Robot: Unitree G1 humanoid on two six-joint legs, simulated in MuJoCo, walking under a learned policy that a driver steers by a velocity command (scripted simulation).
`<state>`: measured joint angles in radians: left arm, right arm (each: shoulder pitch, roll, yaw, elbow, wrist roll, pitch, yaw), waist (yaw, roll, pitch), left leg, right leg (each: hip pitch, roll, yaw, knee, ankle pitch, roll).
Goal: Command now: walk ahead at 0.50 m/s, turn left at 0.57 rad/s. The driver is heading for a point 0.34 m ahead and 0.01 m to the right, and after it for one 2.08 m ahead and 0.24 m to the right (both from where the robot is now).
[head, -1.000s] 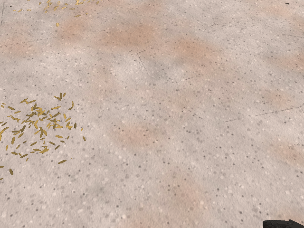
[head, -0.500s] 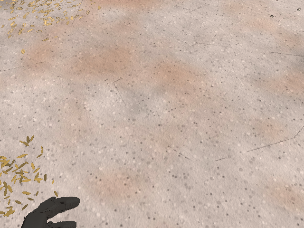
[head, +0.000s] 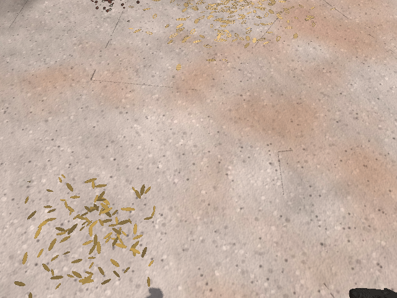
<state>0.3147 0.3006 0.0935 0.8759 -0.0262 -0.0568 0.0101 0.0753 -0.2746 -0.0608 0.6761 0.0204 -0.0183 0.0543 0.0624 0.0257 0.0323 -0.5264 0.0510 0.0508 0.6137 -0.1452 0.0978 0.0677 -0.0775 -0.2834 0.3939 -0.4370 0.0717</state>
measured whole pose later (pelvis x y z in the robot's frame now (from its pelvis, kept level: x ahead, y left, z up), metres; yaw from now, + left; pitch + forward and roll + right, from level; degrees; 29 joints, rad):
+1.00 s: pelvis +0.33 +0.05 +0.02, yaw -14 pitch +2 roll +0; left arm 0.16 0.33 0.09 0.64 -0.01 0.04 0.02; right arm 0.21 -0.28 -0.07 0.72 -0.04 -0.01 -0.03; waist 0.00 -0.04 0.02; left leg -0.33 -0.01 -0.05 0.52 -0.23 0.00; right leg -0.52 0.13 0.16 0.83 -0.42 0.00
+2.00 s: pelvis +0.33 +0.02 +0.02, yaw -21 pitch -1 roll +0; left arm 0.20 0.23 0.03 0.88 0.01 0.01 0.02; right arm 0.23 -0.25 -0.04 0.96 -0.01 0.00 -0.04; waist -0.02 0.00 0.03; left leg -0.19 0.07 0.02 0.47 -0.26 -0.06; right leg -0.17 0.03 0.03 0.50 -0.30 -0.02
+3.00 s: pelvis +0.44 +0.04 +0.03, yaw -20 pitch +1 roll -1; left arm 0.18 0.26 0.06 0.98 -0.03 -0.09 -0.01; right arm 0.48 -0.18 -0.02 1.10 0.00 -0.10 0.01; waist -0.05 -0.03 -0.01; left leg -0.03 -0.01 0.04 0.30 -0.28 0.05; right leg -0.55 -0.06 -0.01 1.05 -0.21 -0.06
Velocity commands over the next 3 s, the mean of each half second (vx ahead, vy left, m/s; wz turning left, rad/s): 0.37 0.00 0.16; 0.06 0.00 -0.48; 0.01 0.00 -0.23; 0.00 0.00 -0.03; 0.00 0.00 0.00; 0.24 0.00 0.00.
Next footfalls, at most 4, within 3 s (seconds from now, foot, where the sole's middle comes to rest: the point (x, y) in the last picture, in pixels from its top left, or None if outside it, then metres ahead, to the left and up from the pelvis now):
0.48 right None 0.43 -0.07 -0.76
0.92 left None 0.42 0.15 -0.76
1.30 right None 0.32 -0.09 -0.76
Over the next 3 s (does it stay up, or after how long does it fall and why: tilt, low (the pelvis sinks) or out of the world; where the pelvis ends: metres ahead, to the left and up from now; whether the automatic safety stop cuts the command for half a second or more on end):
stays up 0.44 0.04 0.03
